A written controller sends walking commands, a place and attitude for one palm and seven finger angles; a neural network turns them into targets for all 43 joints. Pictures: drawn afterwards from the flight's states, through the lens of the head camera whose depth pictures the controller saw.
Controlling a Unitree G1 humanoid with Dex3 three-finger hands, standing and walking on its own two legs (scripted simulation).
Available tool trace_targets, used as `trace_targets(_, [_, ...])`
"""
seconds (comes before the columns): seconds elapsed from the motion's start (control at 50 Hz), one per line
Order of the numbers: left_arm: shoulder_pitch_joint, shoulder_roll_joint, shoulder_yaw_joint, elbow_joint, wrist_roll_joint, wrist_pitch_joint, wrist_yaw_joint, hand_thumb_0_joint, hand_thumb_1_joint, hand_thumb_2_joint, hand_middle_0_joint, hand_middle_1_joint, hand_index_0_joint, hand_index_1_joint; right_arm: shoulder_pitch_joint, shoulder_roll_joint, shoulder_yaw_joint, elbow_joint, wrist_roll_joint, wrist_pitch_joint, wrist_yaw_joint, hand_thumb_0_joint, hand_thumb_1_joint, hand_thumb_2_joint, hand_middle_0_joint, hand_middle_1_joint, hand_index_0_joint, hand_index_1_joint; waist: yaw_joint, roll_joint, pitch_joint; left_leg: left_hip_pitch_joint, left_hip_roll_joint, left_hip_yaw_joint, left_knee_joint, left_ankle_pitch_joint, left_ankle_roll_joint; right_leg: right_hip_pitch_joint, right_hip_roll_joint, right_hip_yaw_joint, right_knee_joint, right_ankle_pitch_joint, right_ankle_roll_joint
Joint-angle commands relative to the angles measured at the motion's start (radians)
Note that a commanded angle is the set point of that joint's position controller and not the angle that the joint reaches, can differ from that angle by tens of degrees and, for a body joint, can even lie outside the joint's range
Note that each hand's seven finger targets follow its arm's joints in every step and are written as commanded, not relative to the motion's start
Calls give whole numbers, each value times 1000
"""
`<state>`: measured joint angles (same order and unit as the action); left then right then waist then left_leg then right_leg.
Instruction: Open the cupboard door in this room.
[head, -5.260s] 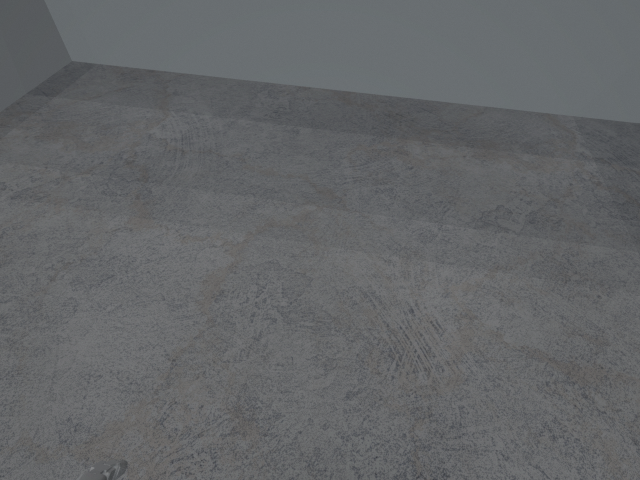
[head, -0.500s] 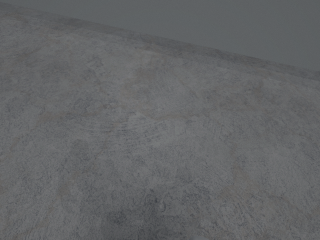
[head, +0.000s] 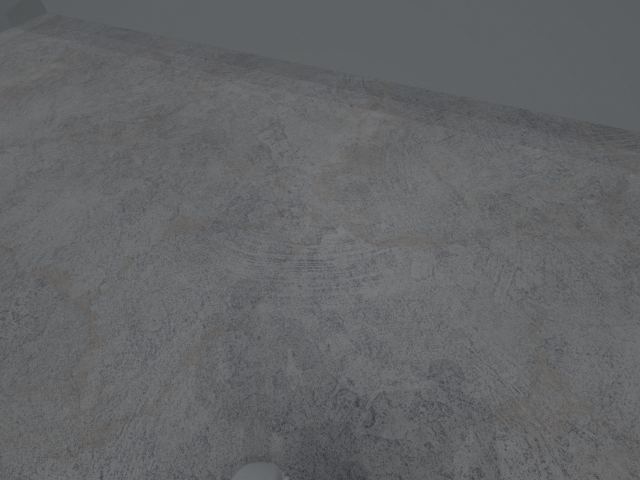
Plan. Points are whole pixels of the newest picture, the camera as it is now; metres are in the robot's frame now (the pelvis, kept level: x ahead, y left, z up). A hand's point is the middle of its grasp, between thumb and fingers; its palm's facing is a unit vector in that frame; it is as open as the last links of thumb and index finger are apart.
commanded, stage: turn or walk to find it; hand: left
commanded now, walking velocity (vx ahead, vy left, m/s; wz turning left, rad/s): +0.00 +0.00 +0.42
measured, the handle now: out of the picture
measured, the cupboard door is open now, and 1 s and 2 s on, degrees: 0 0 0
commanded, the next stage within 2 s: none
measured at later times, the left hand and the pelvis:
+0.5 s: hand out of the picture +0.00 +0.28 -0.17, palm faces +0.23 -0.94 -0.25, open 7.4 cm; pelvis -0.03 +0.05 +0.00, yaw +11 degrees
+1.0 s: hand out of the picture -0.07 +0.22 -0.16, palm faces +0.42 -0.87 -0.24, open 7.4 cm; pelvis -0.05 +0.02 +0.00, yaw +25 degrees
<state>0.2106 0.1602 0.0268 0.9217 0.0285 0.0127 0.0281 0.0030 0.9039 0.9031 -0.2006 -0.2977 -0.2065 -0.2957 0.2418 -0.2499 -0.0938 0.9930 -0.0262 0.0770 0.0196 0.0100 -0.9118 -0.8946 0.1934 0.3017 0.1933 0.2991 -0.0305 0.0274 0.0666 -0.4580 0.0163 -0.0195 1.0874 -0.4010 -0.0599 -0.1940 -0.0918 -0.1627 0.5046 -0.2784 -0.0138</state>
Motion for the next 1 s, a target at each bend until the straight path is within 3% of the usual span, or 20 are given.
trace_targets(0.0, [63, 239, 62, -38, 3, -18, 8, 0, 900, 900, -200, -300, -200, -300, -88, -38, 9, -88, 11, -23, -2, 0, -900, -900, 200, 300, 200, 300, 63, -211, -43, -16, 14, 53, -147, -51, -10, 67, -251, 150, -157, 365, -123])
trace_targets(0.06, [82, 261, 72, -22, 7, -12, 5, 0, 900, 900, -200, -300, -200, -300, -110, -32, 17, -97, 18, -34, -4, 0, -900, -900, 200, 300, 200, 300, 80, -248, -61, 56, 4, 91, -292, -74, 2, 75, -263, 142, -110, 434, -124])
trace_targets(0.12, [48, 263, 76, -14, -1, -4, 3, 0, 900, 900, -200, -300, -200, -300, -34, -43, 19, -82, 19, -47, -8, 0, -900, -900, 200, 300, 200, 300, 31, -226, -106, 203, -1, 115, -530, 79, 16, 43, -247, 82, -6, 403, -66])
trace_targets(0.14, [47, 247, 75, -20, -10, 3, 1, 0, 900, 900, -200, -300, -200, -300, 6, -72, 13, -73, 16, -56, -7, 0, -900, -900, 200, 300, 200, 300, 7, -139, -127, 326, 19, 97, -665, 211, 28, -38, -219, 39, 87, 312, -16])
trace_targets(0.16, [73, 194, 67, -42, -18, 12, -4, 0, 900, 900, -200, -300, -200, -300, 30, -167, -6, -76, 8, -67, -9, 0, -900, -900, 200, 300, 200, 300, -2, 126, -158, 456, 216, -168, -740, 402, 105, -234, -109, -17, 281, 25, 57])
trace_targets(0.18, [39, 141, 47, -79, -14, 16, -7, 0, 900, 900, -200, -300, -200, -300, 65, -244, -24, -75, 8, -63, -14, 0, -900, -900, 200, 300, 200, 300, -23, 300, -135, 446, 399, -345, -769, 652, 221, -371, -32, 13, 458, -379, 94])
trace_targets(0.2, [-27, 159, 47, -74, -8, 30, 3, 0, 900, 900, -200, -300, -200, -300, 87, -227, -22, -53, 6, -64, -26, 0, -900, -900, 200, 300, 200, 300, -52, 257, -133, 361, 379, -330, -783, 551, 237, -343, -35, 110, 563, -352, 82])
trace_targets(0.22, [-60, 161, 52, -70, -10, 31, -1, 0, 900, 900, -200, -300, -200, -300, 45, -205, -15, -61, 4, -62, -35, 0, -900, -900, 200, 300, 200, 300, -32, 219, -82, 304, 339, -315, -786, 463, 234, -370, -36, 138, 615, -291, 79])
trace_targets(0.26, [-13, 161, 58, -33, -10, 26, -15, 0, 900, 900, -200, -300, -200, -300, -60, -153, 6, -92, 3, -67, -39, 0, -900, -900, 200, 300, 200, 300, 21, 143, -44, 269, 251, -211, -786, 435, 209, -349, -35, 140, 632, -158, 84])
trace_targets(0.32, [18, 163, 55, -13, -11, 23, -19, 0, 900, 900, -200, -300, -200, -300, -53, -143, 11, -93, 10, -75, -40, 0, -900, -900, 200, 300, 200, 300, 25, 114, -76, 315, 209, -163, -779, 520, 205, -319, -19, 133, 579, -118, 94])
trace_targets(0.5, [-50, 135, 45, -64, -18, 18, -7, 0, 900, 900, -200, -300, -200, -300, 0, -150, -7, -90, 1, -61, -35, 0, -900, -900, 200, 300, 200, 300, -8, 118, -92, 326, 215, -297, -756, 510, 241, -241, 30, 143, 338, -177, 90])
trace_targets(0.6, [54, 141, 48, -47, -24, 2, 1, 0, 900, 900, -200, -300, -200, -300, -37, -143, -12, -104, 5, -54, -28, 0, -900, -900, 200, 300, 200, 300, 47, 106, -125, 186, 148, -308, -676, 459, 188, 17, 61, 120, -13, 8, 71])
trace_targets(0.62, [86, 173, 53, -41, -19, -7, 6, 0, 900, 900, -200, -300, -200, -300, -42, -114, -11, -108, 13, -54, -23, 0, -900, -900, 200, 300, 200, 300, 65, 43, -126, 93, 102, -276, -613, 355, 144, 131, 14, 161, -140, 78, 61])
trace_targets(0.64, [100, 247, 69, -45, -5, -18, 13, 0, 900, 900, -200, -300, -200, -300, -19, -52, -2, -126, 21, -56, -18, 0, -900, -900, 200, 300, 200, 300, 65, -184, -138, -83, -16, -146, -437, 122, 74, 245, -201, 372, -226, 60, -9])
trace_targets(0.66, [85, 297, 73, -65, -1, -14, 11, 0, 900, 900, -200, -300, -200, -300, -42, -43, -4, -148, 13, -52, -17, 0, -900, -900, 200, 300, 200, 300, 76, -298, -93, -131, -93, -42, -218, -152, 36, 133, -382, 504, -259, 117, -116])
trace_targets(0.68, [49, 277, 79, -79, -8, -18, 14, 0, 900, 900, -200, -300, -200, -300, -51, -83, -14, -140, 2, -35, -18, 0, -900, -900, 200, 300, 200, 300, 69, -297, -75, -113, -48, -89, -63, -156, 40, 21, -375, 491, -278, 71, -150])
trace_targets(0.72, [-48, 215, 62, -93, -11, -15, 14, 0, 900, 900, -200, -300, -200, -300, -26, -78, -18, -100, 3, -23, -8, 0, -900, -900, 200, 300, 200, 300, 13, -158, -6, -108, -16, -74, 93, -45, 33, -57, -277, 353, -252, 84, -124])
trace_targets(0.76, [-65, 186, 50, -95, -9, -25, 10, 0, 900, 900, -200, -300, -200, -300, 14, -56, -10, -74, 3, -22, -2, 0, -900, -900, 200, 300, 200, 300, -4, -163, -14, -104, -4, -33, 118, 27, 9, -10, -213, 214, -201, 236, -99])
trace_targets(0.9, [68, 237, 64, -34, 2, -19, 8, 0, 900, 900, -200, -300, -200, -300, -99, -33, 10, -91, 11, -26, -4, 0, -900, -900, 200, 300, 200, 300, 70, -204, -42, -13, 8, 56, -164, -56, -11, 78, -247, 153, -136, 437, -126])
trace_targets(0.98, [68, 266, 76, -20, 4, -11, 5, 0, 900, 900, -200, -300, -200, -300, -81, -32, 18, -93, 20, -41, -8, 0, -900, -900, 200, 300, 200, 300, 62, -248, -88, 93, -6, 103, -390, -32, 5, 108, -255, 126, -50, 522, -109])
